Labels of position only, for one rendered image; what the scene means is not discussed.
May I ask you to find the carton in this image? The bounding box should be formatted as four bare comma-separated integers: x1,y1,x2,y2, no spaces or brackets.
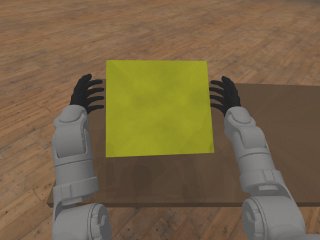
105,60,215,158

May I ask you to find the right robot hand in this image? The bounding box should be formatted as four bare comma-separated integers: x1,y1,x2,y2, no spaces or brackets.
209,76,241,117

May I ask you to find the left robot forearm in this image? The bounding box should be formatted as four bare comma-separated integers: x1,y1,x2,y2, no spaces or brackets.
51,104,99,240

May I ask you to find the robot left upper arm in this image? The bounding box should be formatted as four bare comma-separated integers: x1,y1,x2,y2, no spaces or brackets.
52,202,112,240

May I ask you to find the robot right upper arm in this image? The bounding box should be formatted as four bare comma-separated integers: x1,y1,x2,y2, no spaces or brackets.
241,196,320,240

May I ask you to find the right robot forearm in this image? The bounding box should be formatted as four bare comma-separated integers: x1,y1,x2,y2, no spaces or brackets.
224,106,306,233

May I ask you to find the table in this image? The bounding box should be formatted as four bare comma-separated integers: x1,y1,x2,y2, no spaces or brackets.
46,78,320,208

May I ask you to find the left robot hand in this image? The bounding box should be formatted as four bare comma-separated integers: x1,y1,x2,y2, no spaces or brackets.
69,73,105,114

